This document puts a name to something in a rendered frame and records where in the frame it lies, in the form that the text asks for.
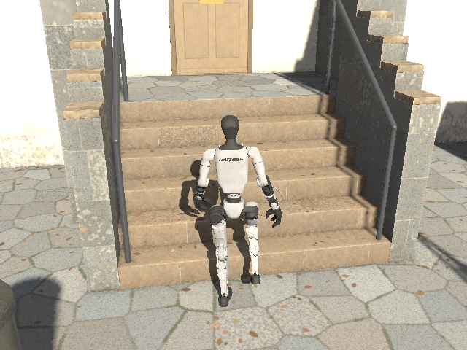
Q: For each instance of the stairs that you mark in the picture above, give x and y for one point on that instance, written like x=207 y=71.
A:
x=327 y=221

